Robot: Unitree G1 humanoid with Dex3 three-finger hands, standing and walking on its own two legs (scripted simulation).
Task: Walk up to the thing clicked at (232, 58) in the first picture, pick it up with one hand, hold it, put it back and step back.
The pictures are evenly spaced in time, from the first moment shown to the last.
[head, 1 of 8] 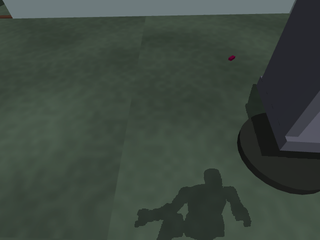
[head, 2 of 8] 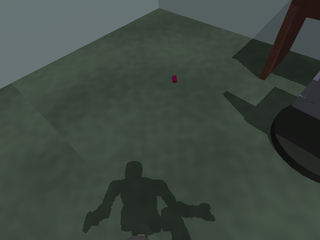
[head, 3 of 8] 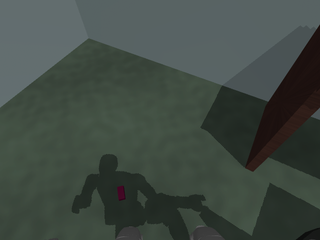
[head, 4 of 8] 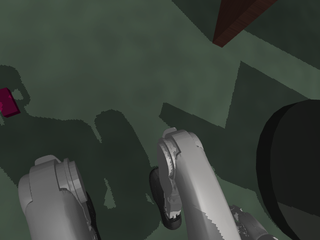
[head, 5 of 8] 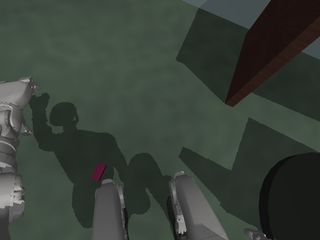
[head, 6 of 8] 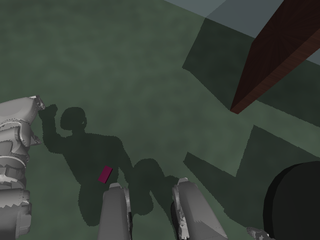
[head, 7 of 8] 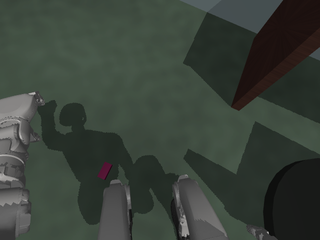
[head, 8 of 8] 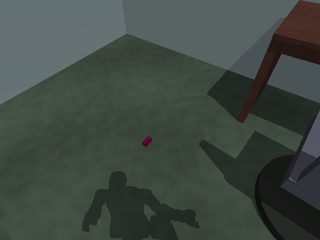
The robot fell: no
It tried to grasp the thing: yes
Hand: left
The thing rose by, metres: 0.23
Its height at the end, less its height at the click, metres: +0.00
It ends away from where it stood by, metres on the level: 0.16
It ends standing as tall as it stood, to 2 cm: yes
